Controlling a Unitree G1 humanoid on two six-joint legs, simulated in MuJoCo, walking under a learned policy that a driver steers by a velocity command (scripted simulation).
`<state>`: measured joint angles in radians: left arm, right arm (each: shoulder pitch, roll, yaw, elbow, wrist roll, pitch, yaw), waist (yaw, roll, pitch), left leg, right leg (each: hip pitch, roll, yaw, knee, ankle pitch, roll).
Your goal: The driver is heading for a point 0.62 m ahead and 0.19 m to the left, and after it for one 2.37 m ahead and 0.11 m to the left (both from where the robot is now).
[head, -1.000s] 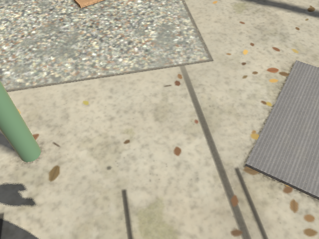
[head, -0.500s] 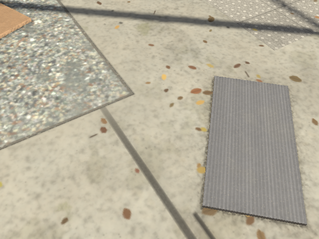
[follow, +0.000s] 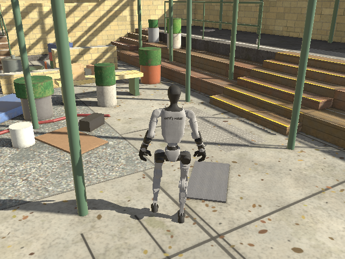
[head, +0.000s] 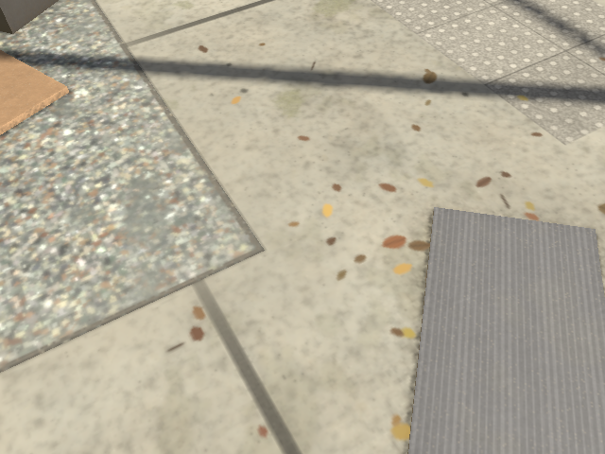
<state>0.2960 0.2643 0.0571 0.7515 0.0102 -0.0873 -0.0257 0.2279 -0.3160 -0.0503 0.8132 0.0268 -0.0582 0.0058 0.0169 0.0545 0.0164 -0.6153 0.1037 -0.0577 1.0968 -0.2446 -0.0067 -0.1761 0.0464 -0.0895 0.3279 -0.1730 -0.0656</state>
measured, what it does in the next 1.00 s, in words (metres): walks ahead, turning left: left foot, then right foot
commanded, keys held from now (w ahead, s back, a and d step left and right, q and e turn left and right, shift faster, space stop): w+q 0.02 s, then q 0.78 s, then no key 0.10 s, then w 0.10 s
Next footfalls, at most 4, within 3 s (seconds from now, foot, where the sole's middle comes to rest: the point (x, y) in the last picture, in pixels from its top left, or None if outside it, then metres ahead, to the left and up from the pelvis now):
0.28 left None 0.29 0.14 -0.78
0.74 right None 0.33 -0.08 -0.78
1.12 left None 0.18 0.13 -0.78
1.56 right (296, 411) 0.59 0.09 -0.78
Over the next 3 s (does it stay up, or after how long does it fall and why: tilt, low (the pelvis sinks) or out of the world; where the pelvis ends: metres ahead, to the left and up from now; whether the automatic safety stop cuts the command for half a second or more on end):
stays up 0.55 0.16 -0.01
